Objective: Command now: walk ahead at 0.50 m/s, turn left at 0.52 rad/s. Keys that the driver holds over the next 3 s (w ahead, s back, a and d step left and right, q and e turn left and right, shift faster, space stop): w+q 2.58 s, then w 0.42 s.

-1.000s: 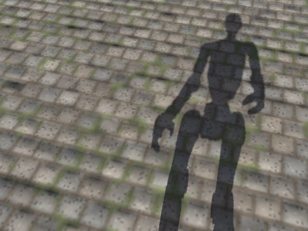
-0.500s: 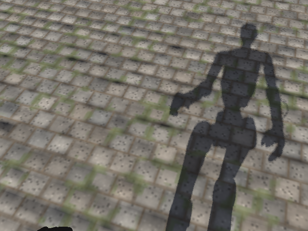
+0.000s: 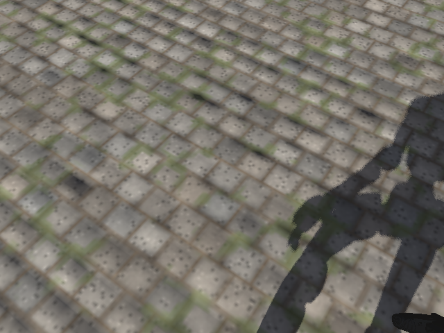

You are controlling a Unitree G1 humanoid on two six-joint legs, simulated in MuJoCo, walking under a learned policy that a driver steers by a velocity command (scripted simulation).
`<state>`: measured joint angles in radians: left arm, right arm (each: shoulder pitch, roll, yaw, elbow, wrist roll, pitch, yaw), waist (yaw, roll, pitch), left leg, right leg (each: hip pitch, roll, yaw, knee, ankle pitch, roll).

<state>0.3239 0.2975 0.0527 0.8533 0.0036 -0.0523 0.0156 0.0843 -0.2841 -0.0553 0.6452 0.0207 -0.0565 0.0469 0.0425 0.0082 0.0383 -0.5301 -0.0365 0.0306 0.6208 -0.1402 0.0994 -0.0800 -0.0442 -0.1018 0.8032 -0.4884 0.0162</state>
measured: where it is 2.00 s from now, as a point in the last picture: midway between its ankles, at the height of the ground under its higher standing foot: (104, 196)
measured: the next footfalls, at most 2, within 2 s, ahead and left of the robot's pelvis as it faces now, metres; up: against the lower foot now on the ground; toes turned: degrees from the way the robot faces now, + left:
right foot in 0.44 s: +0.44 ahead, -0.09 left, +0.00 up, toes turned +18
left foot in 0.96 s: +0.58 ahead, +0.27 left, +0.00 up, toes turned +36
